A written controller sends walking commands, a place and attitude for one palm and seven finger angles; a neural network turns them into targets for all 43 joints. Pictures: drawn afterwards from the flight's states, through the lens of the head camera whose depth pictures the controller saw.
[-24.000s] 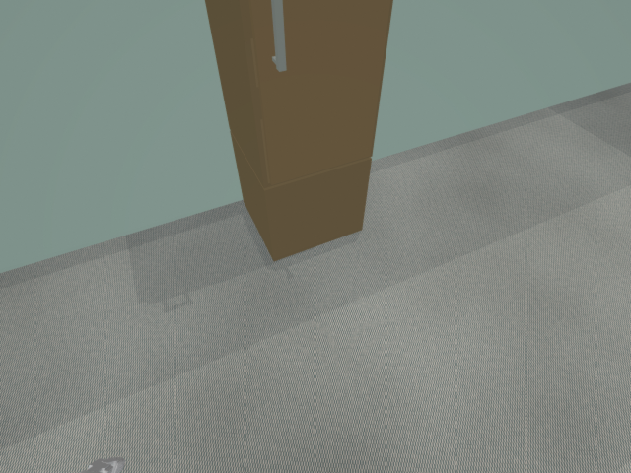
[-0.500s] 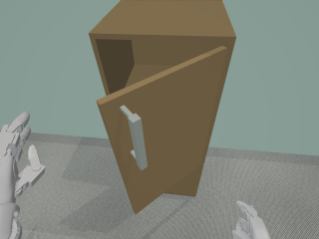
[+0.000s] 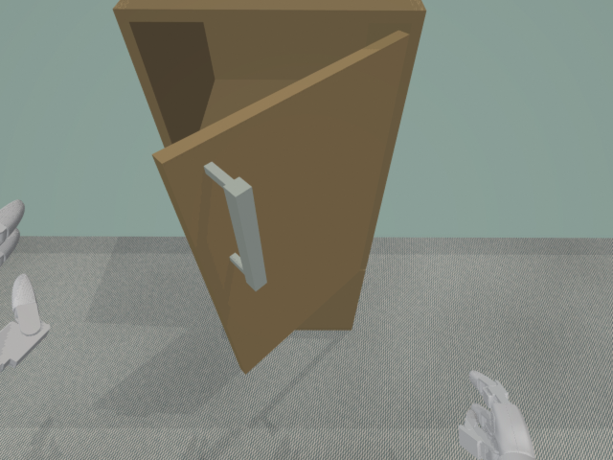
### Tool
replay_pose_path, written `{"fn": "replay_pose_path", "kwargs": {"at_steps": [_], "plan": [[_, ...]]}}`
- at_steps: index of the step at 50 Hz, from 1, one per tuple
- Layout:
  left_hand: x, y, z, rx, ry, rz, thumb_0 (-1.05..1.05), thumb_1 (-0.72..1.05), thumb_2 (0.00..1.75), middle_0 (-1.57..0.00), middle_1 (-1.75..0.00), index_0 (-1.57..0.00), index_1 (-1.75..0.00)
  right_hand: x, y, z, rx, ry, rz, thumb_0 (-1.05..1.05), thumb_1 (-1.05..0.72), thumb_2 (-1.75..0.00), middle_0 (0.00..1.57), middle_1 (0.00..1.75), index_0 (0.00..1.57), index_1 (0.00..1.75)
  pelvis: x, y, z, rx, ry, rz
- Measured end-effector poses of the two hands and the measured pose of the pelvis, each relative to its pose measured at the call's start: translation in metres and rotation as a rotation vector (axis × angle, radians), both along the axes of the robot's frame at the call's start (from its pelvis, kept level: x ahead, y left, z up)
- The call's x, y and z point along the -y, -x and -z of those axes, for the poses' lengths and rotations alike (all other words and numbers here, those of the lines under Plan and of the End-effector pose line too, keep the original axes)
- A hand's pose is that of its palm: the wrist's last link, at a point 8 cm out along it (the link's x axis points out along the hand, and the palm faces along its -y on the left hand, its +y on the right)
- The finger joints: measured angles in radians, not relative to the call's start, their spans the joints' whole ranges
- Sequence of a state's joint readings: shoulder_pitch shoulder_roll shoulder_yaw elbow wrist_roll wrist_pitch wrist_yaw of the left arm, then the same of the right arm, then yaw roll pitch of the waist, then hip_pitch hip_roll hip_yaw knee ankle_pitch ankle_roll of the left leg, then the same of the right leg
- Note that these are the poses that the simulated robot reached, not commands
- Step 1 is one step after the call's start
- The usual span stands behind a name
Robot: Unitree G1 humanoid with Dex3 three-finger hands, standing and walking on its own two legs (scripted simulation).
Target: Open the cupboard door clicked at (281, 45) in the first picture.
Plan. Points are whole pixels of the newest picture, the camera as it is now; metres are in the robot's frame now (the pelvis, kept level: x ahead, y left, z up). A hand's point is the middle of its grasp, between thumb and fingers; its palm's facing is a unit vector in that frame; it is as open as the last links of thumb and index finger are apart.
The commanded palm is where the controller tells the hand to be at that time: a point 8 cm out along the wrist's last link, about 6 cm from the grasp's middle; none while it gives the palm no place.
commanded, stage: step back with the hand held close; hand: left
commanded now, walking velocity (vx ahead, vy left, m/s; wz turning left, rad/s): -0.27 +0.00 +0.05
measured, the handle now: (237, 232) +0.34 +0.10 +0.14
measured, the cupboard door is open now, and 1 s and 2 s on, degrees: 44 44 44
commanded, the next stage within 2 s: stop stepping back and stand still in 0.90 s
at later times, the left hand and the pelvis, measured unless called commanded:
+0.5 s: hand out of the picture +0.13 +0.27 +0.17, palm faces +0.52 -0.69 -0.51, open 7.4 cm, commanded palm +0.05 +0.31 +0.18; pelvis -0.07 +0.00 -0.03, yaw +4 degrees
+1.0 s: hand out of the picture +0.04 +0.26 +0.18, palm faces +0.44 -0.78 -0.44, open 7.4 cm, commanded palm -0.02 +0.29 +0.18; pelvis -0.17 +0.00 -0.01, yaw -3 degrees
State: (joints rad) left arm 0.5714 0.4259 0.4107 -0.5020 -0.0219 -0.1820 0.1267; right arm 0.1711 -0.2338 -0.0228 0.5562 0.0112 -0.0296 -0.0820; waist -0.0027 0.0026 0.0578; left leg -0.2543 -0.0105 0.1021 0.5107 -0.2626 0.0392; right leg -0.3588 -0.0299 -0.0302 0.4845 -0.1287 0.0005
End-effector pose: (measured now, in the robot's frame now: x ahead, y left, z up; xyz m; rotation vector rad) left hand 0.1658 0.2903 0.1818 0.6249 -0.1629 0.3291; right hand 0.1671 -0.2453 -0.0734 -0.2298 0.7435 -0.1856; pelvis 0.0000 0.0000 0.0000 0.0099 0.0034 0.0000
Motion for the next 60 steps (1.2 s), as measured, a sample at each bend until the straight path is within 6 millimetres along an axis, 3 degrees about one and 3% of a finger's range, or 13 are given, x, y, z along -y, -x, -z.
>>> {"fn": "replay_pose_path", "kwargs": {"at_steps": [11, 18, 27, 35, 42, 46, 49, 52, 55, 57, 60], "plan": [[-0.009, 0.045, 0.001, 0.116, -0.028, -0.037, 0.01, 0.89, 0.90, -0.21, -0.30, -0.21, -0.30, -0.011, 0.045, 0.013, 0.007, 0.009, -0.026, 0.02, -0.91, -0.90, 0.20, 0.30, 0.20, 0.30, -0.005, 0.037, 0.015, 0.016, -0.001, -0.012], [-0.011, 0.063, 0.002, 0.187, -0.034, -0.039, 0.01, 0.89, 0.90, -0.21, -0.30, -0.21, -0.30, -0.016, 0.069, 0.021, 0.004, 0.016, -0.036, 0.02, -0.91, -0.90, 0.20, 0.30, 0.20, 0.30, -0.006, 0.054, 0.023, 0.031, 0.005, -0.032], [-0.014, 0.091, 0.000, 0.235, -0.076, -0.070, 0.01, 0.89, 0.90, -0.21, -0.30, -0.21, -0.30, -0.014, 0.079, 0.032, 0.002, 0.010, -0.068, 0.02, -0.90, -0.90, 0.20, 0.30, 0.20, 0.30, -0.001, 0.071, 0.032, 0.044, -0.006, -0.067], [-0.017, 0.119, 0.007, 0.233, -0.041, -0.009, 0.01, 0.89, 0.90, -0.21, -0.30, -0.21, -0.30, -0.022, 0.095, 0.024, 0.002, 0.062, -0.095, 0.02, -0.91, -0.90, 0.20, 0.30, 0.20, 0.30, -0.012, 0.104, 0.034, 0.046, 0.026, -0.092], [-0.034, 0.155, -0.014, 0.261, -0.018, -0.084, 0.01, 0.89, 0.90, -0.21, -0.30, -0.21, -0.30, -0.042, 0.124, 0.011, 0.013, -0.003, -0.096, 0.02, -0.91, -0.90, 0.20, 0.30, 0.20, 0.30, -0.009, 0.129, 0.014, 0.015, 0.081, -0.062], [-0.026, 0.165, -0.017, 0.246, 0.050, -0.085, 0.01, 0.89, 0.90, -0.21, -0.30, -0.21, -0.30, -0.050, 0.139, 0.002, 0.031, -0.046, -0.128, 0.02, -0.91, -0.90, 0.20, 0.30, 0.20, 0.30, -0.004, 0.146, 0.003, -0.033, 0.089, -0.038], [-0.009, 0.171, -0.010, 0.219, 0.033, -0.016, 0.01, 0.89, 0.90, -0.20, -0.30, -0.20, -0.30, -0.045, 0.149, 0.006, 0.065, -0.062, -0.137, 0.02, -0.90, -0.90, 0.20, 0.30, 0.20, 0.31, 0.003, 0.167, 0.011, -0.068, 0.027, 0.026], [0.003, 0.170, -0.007, 0.176, 0.040, 0.073, 0.01, 0.89, 0.90, -0.21, -0.30, -0.20, -0.30, -0.036, 0.169, 0.004, 0.035, -0.034, -0.102, 0.02, -0.90, -0.90, 0.20, 0.30, 0.21, 0.31, -0.001, 0.181, 0.006, -0.044, 0.028, 0.056], [0.003, 0.168, -0.003, 0.148, 0.057, 0.123, 0.01, 0.89, 0.90, -0.21, -0.30, -0.21, -0.30, -0.026, 0.193, -0.008, 0.027, 0.006, -0.034, 0.02, -0.90, -0.90, 0.20, 0.30, 0.21, 0.31, -0.004, 0.186, 0.001, -0.029, 0.011, 0.067], [0.000, 0.168, 0.002, 0.136, 0.058, 0.149, 0.01, 0.89, 0.90, -0.21, -0.30, -0.21, -0.30, -0.017, 0.205, -0.011, 0.072, 0.042, 0.011, 0.02, -0.90, -0.90, 0.20, 0.30, 0.21, 0.31, -0.011, 0.190, 0.009, -0.025, 0.048, 0.088], [-0.002, 0.169, 0.006, 0.130, 0.062, 0.173, 0.01, 0.89, 0.90, -0.21, -0.30, -0.21, -0.30, -0.009, 0.232, -0.017, 0.079, 0.062, 0.059, 0.02, -0.91, -0.90, 0.20, 0.30, 0.20, 0.30, -0.012, 0.209, 0.006, 0.003, 0.024, 0.075]]}}
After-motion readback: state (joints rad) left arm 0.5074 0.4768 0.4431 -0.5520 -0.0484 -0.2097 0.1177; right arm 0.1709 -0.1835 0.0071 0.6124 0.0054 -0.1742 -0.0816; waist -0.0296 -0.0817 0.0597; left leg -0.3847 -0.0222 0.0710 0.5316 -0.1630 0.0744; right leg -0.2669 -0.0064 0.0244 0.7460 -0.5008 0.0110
